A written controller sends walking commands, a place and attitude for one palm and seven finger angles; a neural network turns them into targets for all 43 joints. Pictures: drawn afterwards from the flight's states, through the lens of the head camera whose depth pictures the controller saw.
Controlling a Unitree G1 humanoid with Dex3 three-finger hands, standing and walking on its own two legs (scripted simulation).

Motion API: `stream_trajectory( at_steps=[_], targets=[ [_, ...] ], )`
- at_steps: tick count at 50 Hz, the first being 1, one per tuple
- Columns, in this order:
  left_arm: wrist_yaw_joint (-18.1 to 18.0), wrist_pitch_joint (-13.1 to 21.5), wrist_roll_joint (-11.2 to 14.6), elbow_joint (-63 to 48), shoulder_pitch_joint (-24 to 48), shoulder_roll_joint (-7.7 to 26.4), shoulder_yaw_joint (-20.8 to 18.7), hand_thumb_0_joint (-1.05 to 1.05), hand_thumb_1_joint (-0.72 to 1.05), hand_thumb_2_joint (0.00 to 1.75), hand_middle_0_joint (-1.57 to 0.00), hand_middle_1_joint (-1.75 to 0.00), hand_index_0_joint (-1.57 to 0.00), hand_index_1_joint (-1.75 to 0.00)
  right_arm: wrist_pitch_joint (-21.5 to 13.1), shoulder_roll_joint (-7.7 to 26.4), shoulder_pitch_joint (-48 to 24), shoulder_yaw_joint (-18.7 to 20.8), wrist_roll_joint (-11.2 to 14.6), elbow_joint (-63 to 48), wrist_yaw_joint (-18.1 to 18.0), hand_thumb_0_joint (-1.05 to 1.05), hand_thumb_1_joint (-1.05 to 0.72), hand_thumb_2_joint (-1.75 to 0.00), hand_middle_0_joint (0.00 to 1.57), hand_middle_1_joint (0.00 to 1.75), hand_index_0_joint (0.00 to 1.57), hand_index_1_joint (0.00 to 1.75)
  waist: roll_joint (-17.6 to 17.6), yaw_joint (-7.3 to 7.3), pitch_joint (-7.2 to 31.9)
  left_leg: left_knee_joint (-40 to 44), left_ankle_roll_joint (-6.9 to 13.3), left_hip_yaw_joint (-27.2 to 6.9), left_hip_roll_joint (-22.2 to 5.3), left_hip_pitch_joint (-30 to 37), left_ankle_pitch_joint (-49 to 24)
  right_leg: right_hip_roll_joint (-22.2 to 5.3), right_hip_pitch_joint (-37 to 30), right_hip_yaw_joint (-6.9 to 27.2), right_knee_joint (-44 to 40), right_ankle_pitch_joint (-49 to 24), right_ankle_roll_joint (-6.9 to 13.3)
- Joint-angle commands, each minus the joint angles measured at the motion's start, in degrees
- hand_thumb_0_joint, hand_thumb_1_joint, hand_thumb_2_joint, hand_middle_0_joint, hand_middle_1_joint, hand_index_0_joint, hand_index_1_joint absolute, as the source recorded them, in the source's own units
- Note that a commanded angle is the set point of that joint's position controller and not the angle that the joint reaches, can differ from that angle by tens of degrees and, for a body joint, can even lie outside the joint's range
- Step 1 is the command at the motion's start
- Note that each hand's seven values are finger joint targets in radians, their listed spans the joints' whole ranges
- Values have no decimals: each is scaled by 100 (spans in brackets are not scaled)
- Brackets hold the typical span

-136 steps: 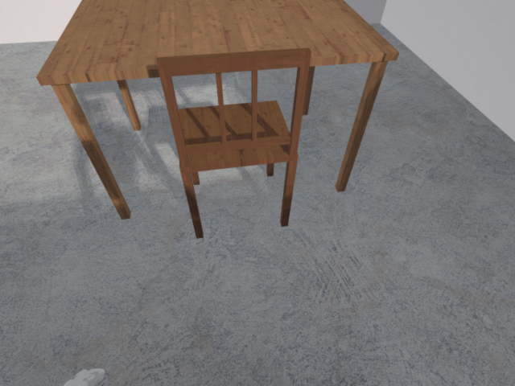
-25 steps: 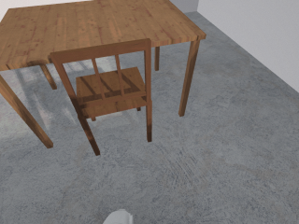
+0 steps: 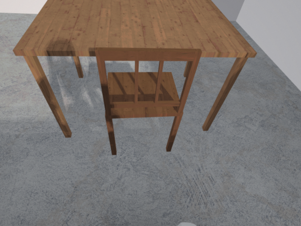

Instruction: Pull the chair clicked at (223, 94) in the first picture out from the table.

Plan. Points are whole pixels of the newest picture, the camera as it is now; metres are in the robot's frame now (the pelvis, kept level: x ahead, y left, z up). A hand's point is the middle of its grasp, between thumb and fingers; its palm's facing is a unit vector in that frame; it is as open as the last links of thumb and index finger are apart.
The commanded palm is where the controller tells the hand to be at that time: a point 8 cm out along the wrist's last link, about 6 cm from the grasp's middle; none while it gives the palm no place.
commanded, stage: turn to face it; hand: left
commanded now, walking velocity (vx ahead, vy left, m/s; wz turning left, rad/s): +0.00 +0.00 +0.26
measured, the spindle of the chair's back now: (136, 83) +0.72 +0.09 -0.09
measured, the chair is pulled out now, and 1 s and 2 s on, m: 0.00 0.00 0.00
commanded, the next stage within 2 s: take the last steps up to it in 0.12 s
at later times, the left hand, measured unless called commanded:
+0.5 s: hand out of the picture -0.05 +0.13 -0.16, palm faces +0.17 -0.96 -0.21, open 7.4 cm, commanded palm none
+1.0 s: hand out of the picture +0.08 +0.22 -0.18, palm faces +0.18 -0.97 -0.16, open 7.4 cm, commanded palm none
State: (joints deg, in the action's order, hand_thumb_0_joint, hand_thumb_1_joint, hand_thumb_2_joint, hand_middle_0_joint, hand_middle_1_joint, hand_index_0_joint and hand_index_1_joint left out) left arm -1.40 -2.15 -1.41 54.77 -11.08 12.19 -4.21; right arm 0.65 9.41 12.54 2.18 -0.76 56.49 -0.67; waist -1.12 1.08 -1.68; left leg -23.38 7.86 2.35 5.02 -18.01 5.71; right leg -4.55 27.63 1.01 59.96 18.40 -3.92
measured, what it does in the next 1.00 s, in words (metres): walks ahead: right foot, then left foot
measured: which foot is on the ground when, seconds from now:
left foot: down 0.00-0.36, up 0.38-0.78, down 0.80-1.00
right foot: up 0.00-0.34, down 0.36-0.80, up 0.82-1.00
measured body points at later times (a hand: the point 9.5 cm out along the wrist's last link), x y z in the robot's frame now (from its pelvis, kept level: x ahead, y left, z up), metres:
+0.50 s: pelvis +0.01 -0.04 +0.01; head -0.01 -0.05 +0.46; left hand -0.06 +0.18 -0.14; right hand +0.04 -0.28 -0.15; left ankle +0.03 +0.07 -0.67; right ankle -0.02 -0.14 -0.74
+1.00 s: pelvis +0.13 +0.05 +0.00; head +0.13 +0.07 +0.45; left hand +0.07 +0.28 -0.17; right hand +0.21 -0.17 -0.14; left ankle +0.09 +0.16 -0.74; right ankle +0.13 -0.07 -0.67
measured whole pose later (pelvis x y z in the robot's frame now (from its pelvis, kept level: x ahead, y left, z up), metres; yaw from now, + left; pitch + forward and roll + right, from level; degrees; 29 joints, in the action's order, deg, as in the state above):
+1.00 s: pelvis +0.13 +0.05 +0.00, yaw +6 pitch +0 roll +1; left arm 0.5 0.3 -1.4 63.3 -20.8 10.6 -4.0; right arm -4.9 7.6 13.7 2.7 -1.2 59.1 -2.0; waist -4.0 -0.6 -0.5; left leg -25.2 0.4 9.0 -2.5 -8.4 16.2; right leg -5.1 27.4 -3.7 60.5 18.7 0.3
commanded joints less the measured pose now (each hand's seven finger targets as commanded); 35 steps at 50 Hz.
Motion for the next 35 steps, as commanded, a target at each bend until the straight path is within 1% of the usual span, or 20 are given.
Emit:
stream_trajectory(
  at_steps=[1, 5, 7, 9, 11, 14, 16, 17, 18, 19, 20, 21, 22, 23, 24, 27, 29, 31, 33, 35],
  targets=[
    [-23, -14, -13, -155, -363, 399, -92, 0, 90, 90, -20, -30, -20, -30, -80, 955, 430, 255, -18, -269, -73, 0, -90, -90, 20, 30, 20, 30, 551, 12, 357, 1259, 33, -2098, -1600, 864, 901, 79, 236, -15, -308, 99, -12],
    [-30, -23, 0, -166, -233, 447, -61, 0, 90, 90, -20, -30, -20, -30, -46, 959, 558, 248, -31, -216, -95, 0, -90, -90, 20, 30, 20, 30, 579, 72, 303, 1258, 134, -2361, -1621, 1010, 854, 160, 97, 15, -794, 429, 45],
    [-38, -41, 15, -149, -283, 451, -39, 0, 90, 90, -20, -30, -20, -30, -15, 1008, 532, 259, -32, -186, -96, 0, -90, -90, 20, 30, 20, 30, 664, 63, 326, 1292, 174, -2433, -1621, 955, 1120, 209, -80, 5, -1000, 561, 90],
    [-49, -40, 22, -136, -293, 447, -8, 0, 90, 90, -20, -30, -20, -30, 7, 1012, 534, 267, -38, -176, -93, 0, -90, -90, 20, 30, 20, 30, 567, 76, 328, 1294, 260, -2573, -1644, 857, 1179, 258, -311, 6, -1319, 699, 155],
    [-67, -43, 46, -93, -474, 366, 18, 0, 90, 90, -20, -30, -20, -30, 28, 1032, 499, 262, -58, -166, -89, 0, -90, -90, 20, 30, 20, 30, 570, 18, 333, 1346, 251, -2559, -1630, 614, 1319, 329, -717, -17, -1657, 732, 236],
    [-56, 4, 47, 177, -1102, 264, 92, 0, 90, 90, -20, -30, -20, -30, 23, 964, 451, 268, -79, -89, -53, 0, -90, -90, 20, 30, 20, 30, 531, -142, 411, 1598, -24, -2319, -1364, 84, 2254, 558, -1756, -243, -2539, 615, 398],
    [-45, 72, 28, 371, -1674, 220, 99, 0, 90, 90, -20, -30, -20, -30, 38, 910, 324, 268, -50, -57, -23, 0, -90, -90, 20, 30, 20, 30, 474, -350, 238, 1434, -382, -1885, -1066, -689, 2787, 588, -2838, -349, -3808, 246, 500],
    [-57, 114, -26, 425, -1847, 420, 76, 0, 90, 90, -20, -30, -20, -30, 52, 722, 320, 254, -14, -24, 2, 0, -90, -90, 20, 30, 20, 30, -140, -393, 57, 658, -667, -1375, -670, -1190, 2747, 122, -3124, 232, -4527, 784, 686],
    [-102, 146, -103, 330, -1843, 776, 8, 0, 90, 90, -20, -30, -20, -30, 49, 372, 316, 194, 46, -135, -7, 0, -90, -90, 20, 30, 20, 30, -1470, -380, -226, -1118, -831, -579, 17, -1934, 2505, -1185, -2768, 2182, -5424, 2322, 1159],
    [-115, 152, -46, 147, -1392, 882, 31, 0, 90, 90, -20, -30, -20, -30, 52, 601, 215, 268, -69, -241, 6, 0, -90, -90, 20, 30, 20, 30, -1257, -269, -909, -2427, -780, -382, -35, -2135, 2042, -2044, -1610, 2673, -5997, 2757, 1511],
    [-133, 253, 5, 32, -893, 785, 17, 0, 90, 90, -20, -30, -20, -30, 45, 749, 393, 320, -128, -154, 82, 0, -90, -90, 20, 30, 20, 30, -911, -2, -801, -3100, -671, -540, -301, -1841, 1636, -1841, -1188, 2312, -6027, 2558, 1451],
    [-101, 372, 52, 59, -757, 633, 35, 0, 90, 90, -20, -30, -20, -30, 50, 666, 488, 318, -126, 13, 126, 0, -90, -90, 20, 30, 20, 30, -681, 95, -774, -3472, -665, -457, -395, -1672, 1247, -1466, -1150, 1935, -5949, 2186, 1297],
    [-61, 450, 56, 110, -781, 460, 101, 0, 90, 90, -20, -30, -20, -30, 25, 601, 619, 315, -113, 89, 167, 0, -90, -90, 20, 30, 20, 30, -464, 173, -822, -3738, -685, -355, -454, -1646, 946, -1151, -1213, 1367, -5719, 1528, 1161],
    [-35, 518, 59, 178, -981, 349, 124, 0, 90, 90, -20, -30, -20, -30, -12, 514, 662, 295, -105, 102, 184, 0, -90, -90, 20, 30, 20, 30, -277, 133, -763, -3870, -701, -299, -516, -1753, 742, -1001, -1466, 998, -5546, 960, 1092],
    [-30, 554, 49, 260, -1123, 320, 133, 0, 90, 90, -20, -30, -20, -30, -34, 469, 694, 292, -86, 97, 197, 0, -90, -90, 20, 30, 20, 30, -289, 113, -735, -3941, -694, -261, -545, -1876, 617, -924, -1651, 758, -5501, 629, 1059],
    [-27, 627, 15, 503, -1699, 173, 156, 0, 90, 90, -20, -30, -20, -30, -107, 396, 320, 258, -97, -10, 176, 0, -90, -90, 20, 30, 20, 30, -463, -135, -640, -3816, -754, -209, -768, -2199, 526, -983, -2299, 669, -5332, 149, 1139],
    [-22, 643, -12, 634, -1974, 162, 152, 0, 90, 90, -20, -30, -20, -30, -129, 376, -32, 242, -93, -110, 174, 0, -90, -90, 20, 30, 20, 30, -583, -293, -732, -3514, -774, -150, -920, -2319, 639, -1085, -2428, 766, -5326, 120, 1241],
    [-18, 645, -40, 709, -2091, 197, 126, 0, 90, 90, -20, -30, -20, -30, -149, 347, -310, 216, -86, -192, 179, 0, -90, -90, 20, 30, 20, 30, -675, -365, -810, -3027, -793, -43, -1008, -2259, 868, -1164, -2446, 802, -5291, 67, 1343],
    [-12, 636, -66, 807, -2163, 247, 99, 0, 90, 90, -20, -30, -20, -30, -198, 258, -520, 171, -81, -238, 191, 0, -90, -90, 20, 30, 20, 30, -760, -429, -716, -2330, -772, 135, -975, -1954, 1145, -1149, -2558, 624, -5101, -473, 1365],
    [-6, 590, -88, 840, -2116, 325, 75, 0, 90, 90, -20, -30, -20, -30, -273, 138, -554, 123, -53, -249, 202, 0, -90, -90, 20, 30, 20, 30, -1004, -447, -682, -1560, -688, 303, -846, -1107, 1428, -1093, -2180, 441, -4803, -844, 1297]
  ],
)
